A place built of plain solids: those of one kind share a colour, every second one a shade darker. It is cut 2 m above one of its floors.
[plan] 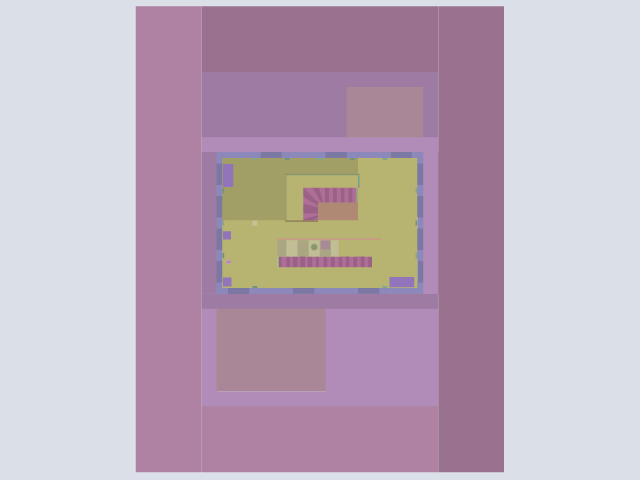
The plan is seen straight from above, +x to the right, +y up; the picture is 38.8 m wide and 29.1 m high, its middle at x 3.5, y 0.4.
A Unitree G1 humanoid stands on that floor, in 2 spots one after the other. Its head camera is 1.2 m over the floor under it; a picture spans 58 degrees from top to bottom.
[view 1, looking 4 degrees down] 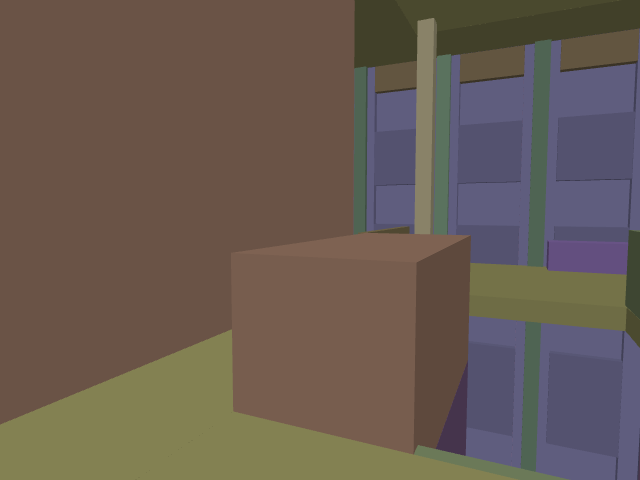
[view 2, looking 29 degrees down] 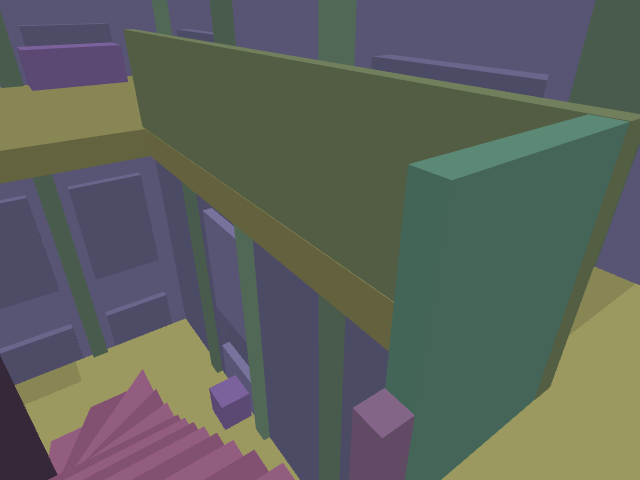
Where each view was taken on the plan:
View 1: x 7.85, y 3.12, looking -155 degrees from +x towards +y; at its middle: wall_beside_left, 3.59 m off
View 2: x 6.30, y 3.12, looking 144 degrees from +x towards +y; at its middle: parapet_right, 2.34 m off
